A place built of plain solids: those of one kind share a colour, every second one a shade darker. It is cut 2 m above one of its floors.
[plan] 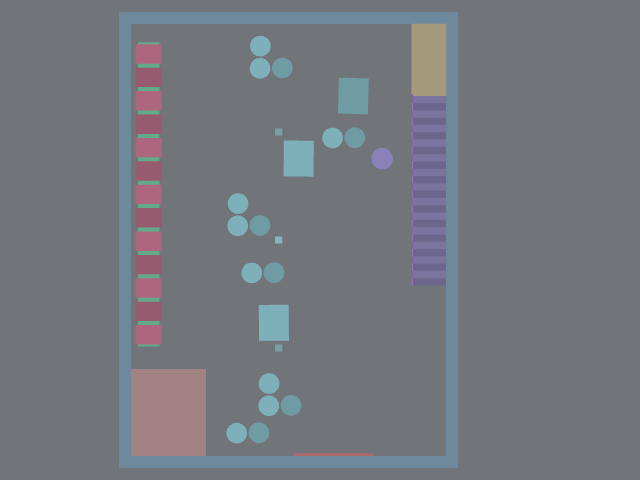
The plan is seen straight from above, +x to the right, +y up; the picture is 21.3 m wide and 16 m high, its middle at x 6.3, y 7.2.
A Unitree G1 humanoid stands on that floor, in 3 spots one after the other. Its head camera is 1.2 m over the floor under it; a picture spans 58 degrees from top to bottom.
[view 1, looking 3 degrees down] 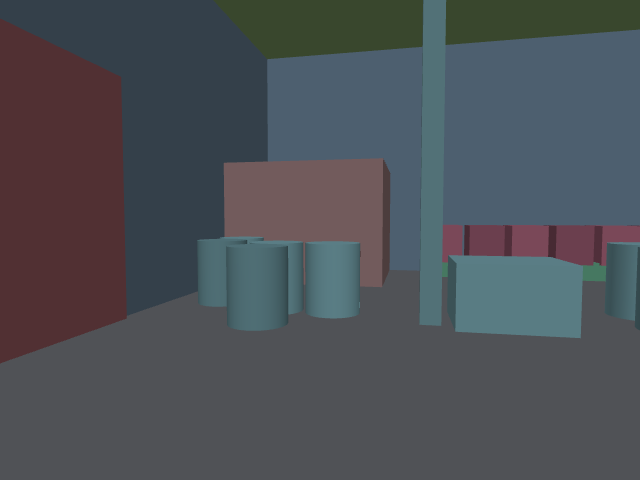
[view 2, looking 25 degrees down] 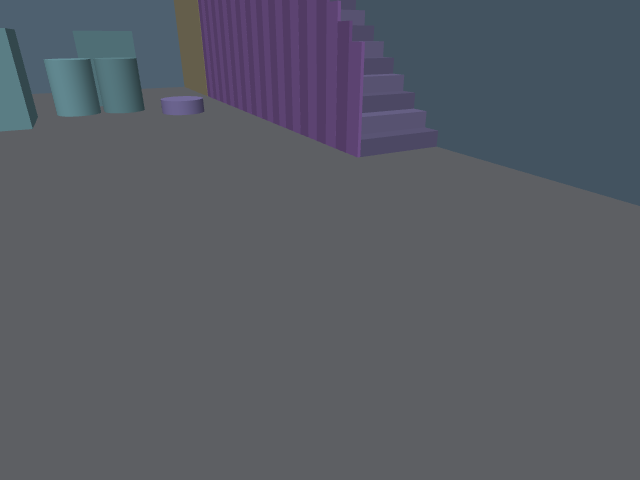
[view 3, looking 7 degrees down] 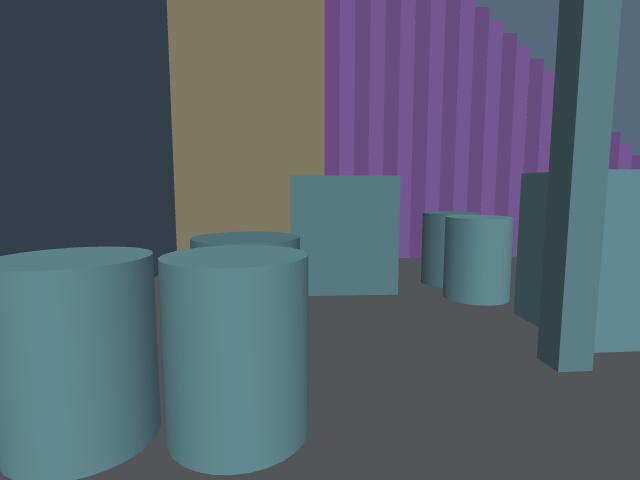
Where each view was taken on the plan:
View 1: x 9.95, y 3.39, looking -168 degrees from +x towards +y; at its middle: office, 7.63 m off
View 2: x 6.77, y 1.70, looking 62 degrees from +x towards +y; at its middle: ground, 2.84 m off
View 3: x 2.25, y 12.70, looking -5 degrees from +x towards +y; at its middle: load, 4.72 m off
